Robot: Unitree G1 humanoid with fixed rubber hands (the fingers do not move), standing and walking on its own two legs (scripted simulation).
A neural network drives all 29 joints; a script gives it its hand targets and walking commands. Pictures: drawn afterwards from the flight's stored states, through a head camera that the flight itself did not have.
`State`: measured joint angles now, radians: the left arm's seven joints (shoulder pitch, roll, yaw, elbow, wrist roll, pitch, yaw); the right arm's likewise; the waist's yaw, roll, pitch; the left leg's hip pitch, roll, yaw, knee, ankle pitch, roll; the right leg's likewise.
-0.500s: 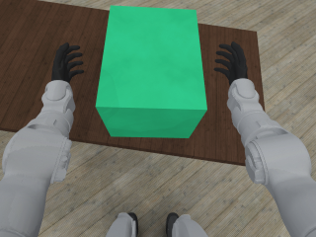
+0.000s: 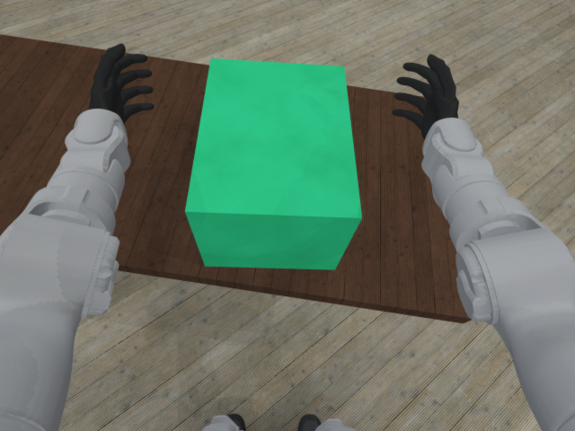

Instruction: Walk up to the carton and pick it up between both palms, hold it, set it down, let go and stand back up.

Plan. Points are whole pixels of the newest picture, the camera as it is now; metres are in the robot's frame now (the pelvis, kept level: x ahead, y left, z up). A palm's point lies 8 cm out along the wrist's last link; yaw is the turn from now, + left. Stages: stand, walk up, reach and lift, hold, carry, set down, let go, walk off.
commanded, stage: set down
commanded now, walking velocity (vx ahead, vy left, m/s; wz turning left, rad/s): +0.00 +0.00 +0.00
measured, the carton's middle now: (274, 166) +0.53 +0.03 -0.03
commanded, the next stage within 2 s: none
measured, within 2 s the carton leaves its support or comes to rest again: neither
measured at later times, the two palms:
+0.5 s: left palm (116, 181) +0.42 +0.24 +0.06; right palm (419, 184) +0.43 -0.17 +0.06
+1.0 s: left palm (110, 237) +0.36 +0.24 +0.03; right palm (419, 235) +0.37 -0.17 +0.03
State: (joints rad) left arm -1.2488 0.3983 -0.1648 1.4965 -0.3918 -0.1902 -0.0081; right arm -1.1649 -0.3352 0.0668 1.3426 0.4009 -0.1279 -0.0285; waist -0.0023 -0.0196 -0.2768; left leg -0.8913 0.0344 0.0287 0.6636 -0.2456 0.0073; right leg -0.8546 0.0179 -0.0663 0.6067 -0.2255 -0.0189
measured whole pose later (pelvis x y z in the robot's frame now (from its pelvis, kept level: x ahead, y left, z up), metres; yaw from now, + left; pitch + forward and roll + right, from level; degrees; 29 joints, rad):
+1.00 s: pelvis -0.01 -0.01 +0.01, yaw +1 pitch +15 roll -1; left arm -0.65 0.31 0.00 1.21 -0.26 -0.37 -0.03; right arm -0.62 -0.17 0.12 1.13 0.37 -0.34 -0.11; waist 0.00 -0.02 -0.17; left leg -0.68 0.03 0.01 0.66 -0.25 0.00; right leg -0.64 0.01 -0.08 0.62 -0.25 -0.03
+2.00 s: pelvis +0.02 +0.00 +0.02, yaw +1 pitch -1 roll -1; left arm 0.05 0.25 0.00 0.71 -0.15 -0.34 -0.03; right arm 0.02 -0.13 0.07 0.88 0.19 -0.51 -0.03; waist 0.01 -0.02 0.04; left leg -0.24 0.03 0.04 0.57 -0.32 0.00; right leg -0.21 0.02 -0.05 0.52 -0.30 -0.02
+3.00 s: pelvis +0.02 -0.01 +0.03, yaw -1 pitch -4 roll +0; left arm 0.19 0.21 -0.01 0.52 -0.01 0.12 0.02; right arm 0.16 -0.18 -0.04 0.75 -0.02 -0.20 0.03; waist 0.00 -0.02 0.08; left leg -0.09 0.03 0.06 0.40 -0.23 -0.01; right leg -0.09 0.03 -0.03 0.38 -0.22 -0.03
